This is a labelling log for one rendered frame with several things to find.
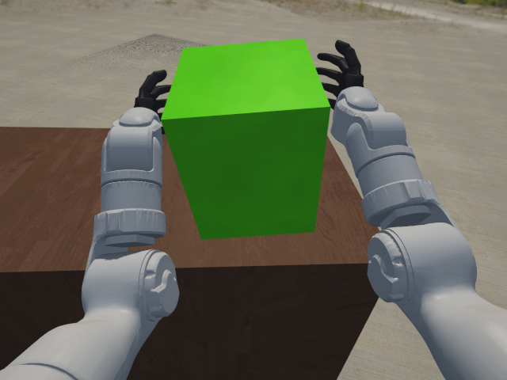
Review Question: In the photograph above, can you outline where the robot right hand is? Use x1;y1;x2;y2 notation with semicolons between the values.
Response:
316;40;364;110

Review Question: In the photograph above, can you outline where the robot left hand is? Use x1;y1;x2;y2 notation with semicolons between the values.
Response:
134;70;172;135

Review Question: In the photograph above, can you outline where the robot left upper arm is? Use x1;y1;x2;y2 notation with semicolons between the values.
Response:
0;249;180;380

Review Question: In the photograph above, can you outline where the carton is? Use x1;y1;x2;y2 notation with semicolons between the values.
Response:
161;38;330;240

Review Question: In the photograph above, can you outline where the robot right upper arm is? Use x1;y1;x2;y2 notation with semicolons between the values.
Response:
367;222;507;380

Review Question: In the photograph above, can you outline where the right robot forearm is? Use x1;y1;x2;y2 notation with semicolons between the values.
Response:
330;86;477;282

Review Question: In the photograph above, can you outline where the left robot forearm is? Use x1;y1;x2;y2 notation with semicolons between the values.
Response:
82;107;166;312

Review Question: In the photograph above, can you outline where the pedestal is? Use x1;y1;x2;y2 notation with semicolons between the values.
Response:
0;127;379;380

